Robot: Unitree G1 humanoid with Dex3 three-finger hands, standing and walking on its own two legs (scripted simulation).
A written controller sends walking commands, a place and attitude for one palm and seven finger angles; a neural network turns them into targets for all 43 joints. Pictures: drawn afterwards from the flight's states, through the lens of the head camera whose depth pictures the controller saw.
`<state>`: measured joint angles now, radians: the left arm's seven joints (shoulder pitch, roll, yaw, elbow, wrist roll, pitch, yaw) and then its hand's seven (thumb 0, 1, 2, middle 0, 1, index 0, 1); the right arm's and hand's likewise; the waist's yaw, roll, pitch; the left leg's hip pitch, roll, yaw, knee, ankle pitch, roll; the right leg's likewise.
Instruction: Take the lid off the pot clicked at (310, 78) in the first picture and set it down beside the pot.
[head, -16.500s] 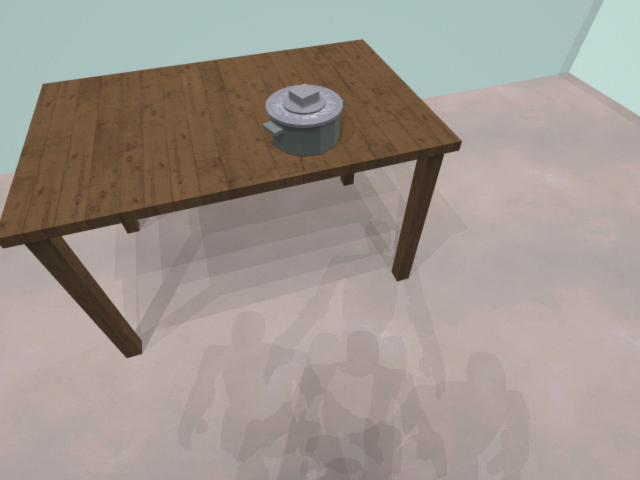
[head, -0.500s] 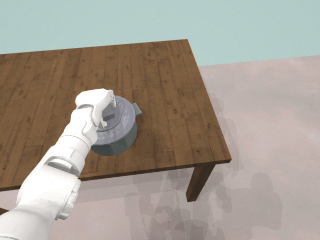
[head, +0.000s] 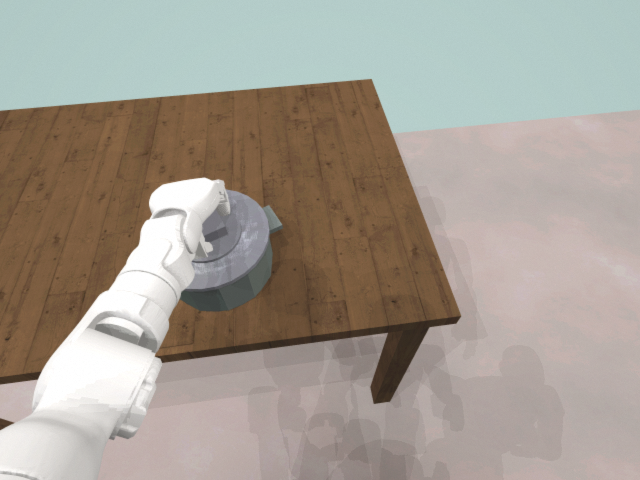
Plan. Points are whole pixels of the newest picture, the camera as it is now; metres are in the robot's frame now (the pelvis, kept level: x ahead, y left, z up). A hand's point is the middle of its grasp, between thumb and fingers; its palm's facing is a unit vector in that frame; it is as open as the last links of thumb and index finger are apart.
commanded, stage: lift the lid straight up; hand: left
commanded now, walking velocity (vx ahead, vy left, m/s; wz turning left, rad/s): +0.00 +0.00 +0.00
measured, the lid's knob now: (203, 225) +0.48 +0.16 +0.01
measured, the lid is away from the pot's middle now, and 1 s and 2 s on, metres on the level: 0.00 0.00 0.01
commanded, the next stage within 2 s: move the lid sideways beside the pot in 1.82 s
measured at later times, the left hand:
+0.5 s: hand (188, 224) +0.44 +0.16 +0.06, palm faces -0.33 -0.07 -0.94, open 8.6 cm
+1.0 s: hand (183, 196) +0.45 +0.15 +0.10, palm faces -0.31 -0.08 -0.95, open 8.5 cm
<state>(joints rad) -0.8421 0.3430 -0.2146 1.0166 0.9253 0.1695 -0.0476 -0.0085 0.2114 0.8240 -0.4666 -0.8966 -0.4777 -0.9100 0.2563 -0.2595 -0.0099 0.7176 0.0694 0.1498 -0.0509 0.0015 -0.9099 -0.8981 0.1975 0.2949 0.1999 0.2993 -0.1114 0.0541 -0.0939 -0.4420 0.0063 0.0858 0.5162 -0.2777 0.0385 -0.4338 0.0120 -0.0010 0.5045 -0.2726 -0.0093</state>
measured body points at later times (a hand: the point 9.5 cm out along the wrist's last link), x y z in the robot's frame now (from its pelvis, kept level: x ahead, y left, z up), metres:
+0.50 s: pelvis +0.00 +0.00 +0.00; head +0.03 -0.03 +0.45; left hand +0.45 +0.16 +0.12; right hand +0.09 -0.26 -0.14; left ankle -0.02 +0.09 -0.73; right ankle -0.02 -0.12 -0.73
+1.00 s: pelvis -0.01 +0.00 +0.01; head +0.03 -0.03 +0.45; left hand +0.47 +0.16 +0.16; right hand +0.08 -0.26 -0.13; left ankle -0.02 +0.09 -0.73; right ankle -0.02 -0.12 -0.73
